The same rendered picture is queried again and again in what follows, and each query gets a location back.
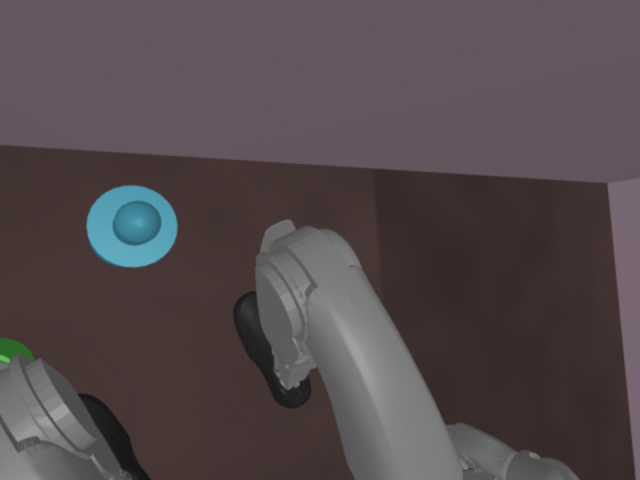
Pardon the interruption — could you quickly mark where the right robot foot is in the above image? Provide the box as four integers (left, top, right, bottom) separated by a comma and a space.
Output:
233, 291, 311, 408

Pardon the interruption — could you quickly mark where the right robot arm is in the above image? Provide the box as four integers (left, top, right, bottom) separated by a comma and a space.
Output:
506, 450, 580, 480

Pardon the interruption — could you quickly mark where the right robot hand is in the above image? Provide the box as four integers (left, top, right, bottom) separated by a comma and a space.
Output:
445, 423, 518, 480

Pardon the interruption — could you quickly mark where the left robot foot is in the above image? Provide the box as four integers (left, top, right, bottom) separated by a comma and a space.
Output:
78, 394, 151, 480

